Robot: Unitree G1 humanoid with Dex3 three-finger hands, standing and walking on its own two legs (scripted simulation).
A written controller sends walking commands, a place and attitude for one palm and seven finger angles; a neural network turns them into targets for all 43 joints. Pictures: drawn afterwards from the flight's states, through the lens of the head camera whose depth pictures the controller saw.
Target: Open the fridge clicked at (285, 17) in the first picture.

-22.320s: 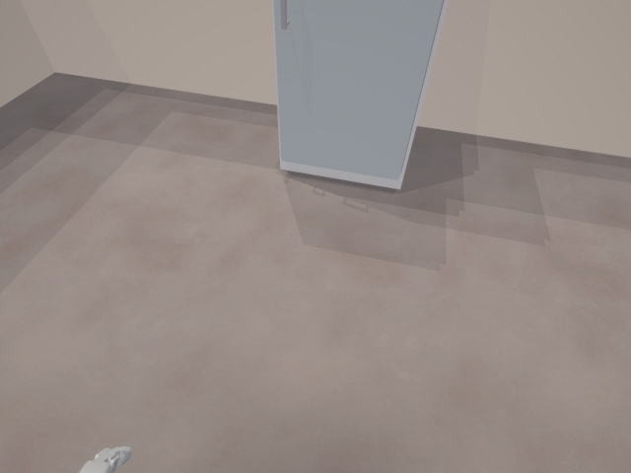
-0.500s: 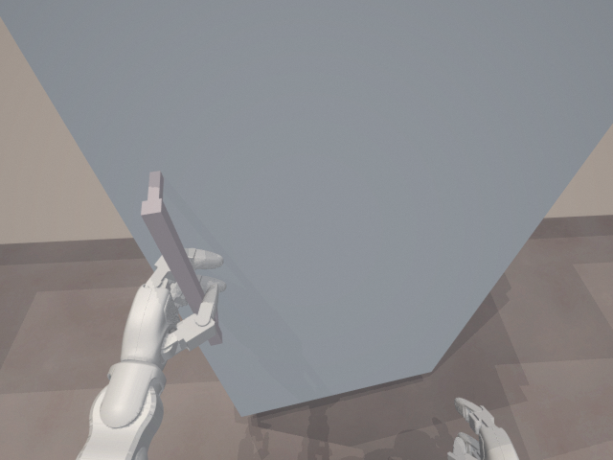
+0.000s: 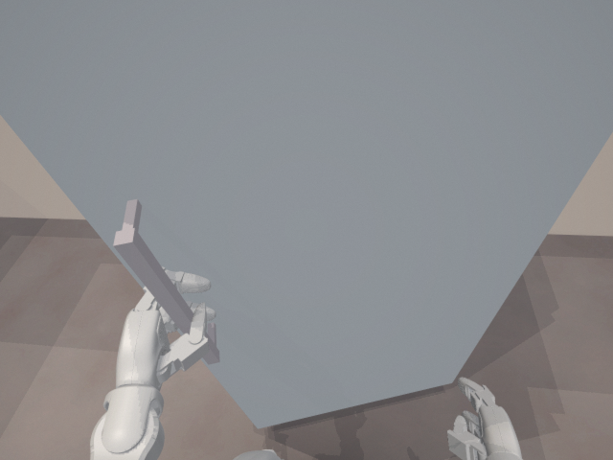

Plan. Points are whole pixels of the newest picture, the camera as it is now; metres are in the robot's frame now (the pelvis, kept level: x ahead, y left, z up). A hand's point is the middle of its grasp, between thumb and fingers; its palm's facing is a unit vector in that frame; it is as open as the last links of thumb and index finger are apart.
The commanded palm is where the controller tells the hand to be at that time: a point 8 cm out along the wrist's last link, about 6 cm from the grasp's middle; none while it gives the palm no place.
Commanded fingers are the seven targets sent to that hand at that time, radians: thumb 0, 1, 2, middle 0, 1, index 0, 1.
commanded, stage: walk backward, drawing the door open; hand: left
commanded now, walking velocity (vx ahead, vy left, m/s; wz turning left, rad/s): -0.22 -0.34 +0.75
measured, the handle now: (180, 298) +0.29 +0.16 +0.09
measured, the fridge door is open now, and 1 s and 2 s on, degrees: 18 58 92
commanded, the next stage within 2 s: stop walking and hold the door back in 1.46 s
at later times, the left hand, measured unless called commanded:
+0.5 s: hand out of the picture +0.10 +0.05 +0.08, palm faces +0.48 -0.83 -0.27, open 5.9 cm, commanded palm +0.05 +0.08 +0.08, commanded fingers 0.00 0.90 0.90 -0.45 -1.40 -0.45 -1.40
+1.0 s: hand out of the picture -0.02 -0.11 +0.08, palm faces +0.85 -0.36 -0.38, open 6.2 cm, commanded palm -0.08 -0.12 +0.08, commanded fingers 0.00 0.90 0.90 -0.45 -1.40 -0.45 -1.40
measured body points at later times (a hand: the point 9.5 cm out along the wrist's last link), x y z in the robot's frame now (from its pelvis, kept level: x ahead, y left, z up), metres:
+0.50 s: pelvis -0.07 -0.18 +0.00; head -0.04 -0.21 +0.44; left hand +0.07 +0.09 +0.10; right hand +0.15 -0.33 -0.13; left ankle -0.09 -0.04 -0.68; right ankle -0.08 -0.27 -0.74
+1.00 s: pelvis -0.03 -0.44 -0.03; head +0.01 -0.44 +0.41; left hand -0.07 -0.10 +0.10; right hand +0.25 -0.48 -0.14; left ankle -0.15 -0.19 -0.72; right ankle +0.10 -0.50 -0.74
